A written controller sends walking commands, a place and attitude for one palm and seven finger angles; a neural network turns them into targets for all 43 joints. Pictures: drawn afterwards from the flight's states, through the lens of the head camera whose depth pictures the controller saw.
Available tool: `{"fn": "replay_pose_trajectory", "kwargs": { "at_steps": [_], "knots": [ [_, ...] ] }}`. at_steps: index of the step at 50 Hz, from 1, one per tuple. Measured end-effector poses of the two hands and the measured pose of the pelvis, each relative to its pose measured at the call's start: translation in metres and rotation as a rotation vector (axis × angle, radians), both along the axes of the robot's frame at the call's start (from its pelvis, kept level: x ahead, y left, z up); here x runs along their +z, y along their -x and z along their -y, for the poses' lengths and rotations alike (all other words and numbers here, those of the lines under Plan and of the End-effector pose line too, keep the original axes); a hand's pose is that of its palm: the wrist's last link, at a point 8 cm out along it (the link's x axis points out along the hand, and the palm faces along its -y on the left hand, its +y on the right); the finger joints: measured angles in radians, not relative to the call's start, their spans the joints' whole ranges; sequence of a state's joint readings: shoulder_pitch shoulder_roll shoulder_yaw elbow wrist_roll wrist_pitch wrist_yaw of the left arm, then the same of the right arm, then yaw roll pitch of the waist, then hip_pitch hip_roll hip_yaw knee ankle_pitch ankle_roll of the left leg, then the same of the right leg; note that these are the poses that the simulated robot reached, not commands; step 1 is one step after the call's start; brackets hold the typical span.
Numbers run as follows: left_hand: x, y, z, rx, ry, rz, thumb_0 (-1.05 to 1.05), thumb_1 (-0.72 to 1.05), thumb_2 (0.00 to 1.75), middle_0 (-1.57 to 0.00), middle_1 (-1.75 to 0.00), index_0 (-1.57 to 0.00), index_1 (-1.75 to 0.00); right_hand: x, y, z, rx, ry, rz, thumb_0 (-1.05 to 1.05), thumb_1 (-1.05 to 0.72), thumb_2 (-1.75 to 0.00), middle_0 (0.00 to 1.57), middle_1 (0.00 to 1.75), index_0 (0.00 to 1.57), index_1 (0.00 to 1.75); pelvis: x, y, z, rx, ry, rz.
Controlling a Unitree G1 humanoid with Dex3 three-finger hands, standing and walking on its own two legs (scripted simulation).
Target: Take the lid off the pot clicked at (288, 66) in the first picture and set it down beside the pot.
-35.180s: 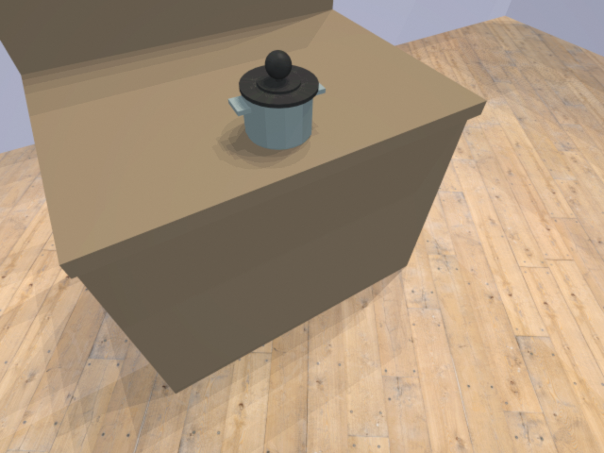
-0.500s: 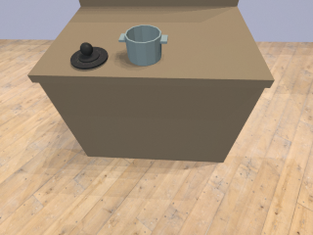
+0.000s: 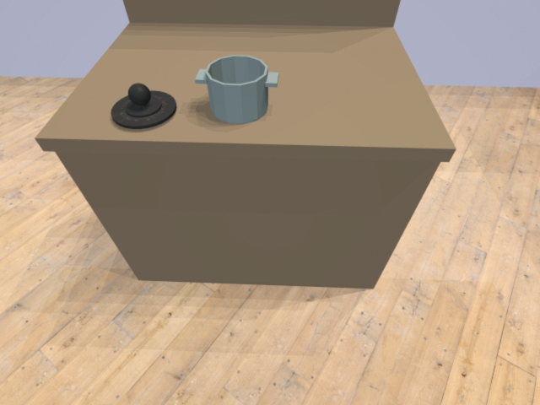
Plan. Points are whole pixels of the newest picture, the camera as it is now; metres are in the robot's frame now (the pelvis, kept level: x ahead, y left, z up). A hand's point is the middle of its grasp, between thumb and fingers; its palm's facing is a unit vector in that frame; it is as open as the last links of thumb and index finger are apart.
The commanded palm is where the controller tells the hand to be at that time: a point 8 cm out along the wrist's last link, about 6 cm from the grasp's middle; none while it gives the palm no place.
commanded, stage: let the arm hang, fingers relaxed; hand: left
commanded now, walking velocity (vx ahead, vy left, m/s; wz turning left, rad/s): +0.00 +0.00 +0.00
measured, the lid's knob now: (139, 94) +0.77 +0.35 +0.05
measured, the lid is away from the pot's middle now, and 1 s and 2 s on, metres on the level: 0.24 0.24 0.24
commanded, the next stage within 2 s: look to check the result in 0.58 s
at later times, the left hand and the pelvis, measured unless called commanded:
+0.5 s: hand out of the picture +0.01 +0.16 -0.18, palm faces +0.04 -0.98 -0.18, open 7.3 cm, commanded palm none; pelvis +0.02 +0.00 +0.00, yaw +0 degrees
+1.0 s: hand out of the picture +0.02 +0.17 -0.18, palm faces +0.03 -0.98 -0.19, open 7.3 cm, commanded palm none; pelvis +0.02 +0.00 +0.00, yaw -1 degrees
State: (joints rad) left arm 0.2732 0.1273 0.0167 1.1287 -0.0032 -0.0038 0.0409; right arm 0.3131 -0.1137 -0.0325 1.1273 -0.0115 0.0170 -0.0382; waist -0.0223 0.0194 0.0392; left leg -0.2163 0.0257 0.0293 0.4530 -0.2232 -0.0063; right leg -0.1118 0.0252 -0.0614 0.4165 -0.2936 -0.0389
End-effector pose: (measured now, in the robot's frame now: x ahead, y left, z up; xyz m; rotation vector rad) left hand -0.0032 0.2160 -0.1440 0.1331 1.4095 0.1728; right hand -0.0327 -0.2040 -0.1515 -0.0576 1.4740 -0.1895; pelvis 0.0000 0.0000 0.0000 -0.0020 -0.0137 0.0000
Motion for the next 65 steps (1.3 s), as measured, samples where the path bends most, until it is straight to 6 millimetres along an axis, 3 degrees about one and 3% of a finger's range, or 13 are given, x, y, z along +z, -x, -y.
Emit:
{"fn": "replay_pose_trajectory", "kwargs": {
  "at_steps": [10,26,42,65],
  "knots": [
    [-0.002,0.004,0.007,0.01,0.018,-0.033,0.01,0.92,0.9,-0.2,-0.3,-0.2,-0.29,0.0,-0.012,-0.002,-0.001,0.001,0.008,0.0,-0.91,-0.9,0.2,0.3,0.2,0.3,0.0,-0.007,-0.001,-0.005,-0.003,-0.006],
    [-0.002,-0.008,0.004,0.007,0.012,-0.02,0.01,0.92,0.9,-0.2,-0.3,-0.2,-0.29,0.002,-0.026,0.004,0.003,0.022,0.024,0.01,-0.92,-0.9,0.2,0.3,0.2,0.3,0.0,-0.016,0.0,-0.008,-0.006,-0.007],
    [-0.001,-0.015,0.001,-0.002,0.005,-0.011,0.01,0.92,0.9,-0.2,-0.3,-0.2,-0.29,0.002,-0.028,0.003,-0.003,0.021,0.022,0.01,-0.91,-0.9,0.2,0.3,0.2,0.3,0.001,-0.02,-0.001,-0.013,-0.007,-0.005],
    [0.0,-0.009,0.002,-0.007,0.012,-0.017,0.01,0.92,0.9,-0.2,-0.3,-0.2,-0.29,0.002,-0.022,-0.001,-0.009,0.015,0.023,0.0,-0.91,-0.9,0.2,0.3,0.2,0.3,0.001,-0.017,-0.003,-0.02,-0.007,-0.001]
  ]
}}
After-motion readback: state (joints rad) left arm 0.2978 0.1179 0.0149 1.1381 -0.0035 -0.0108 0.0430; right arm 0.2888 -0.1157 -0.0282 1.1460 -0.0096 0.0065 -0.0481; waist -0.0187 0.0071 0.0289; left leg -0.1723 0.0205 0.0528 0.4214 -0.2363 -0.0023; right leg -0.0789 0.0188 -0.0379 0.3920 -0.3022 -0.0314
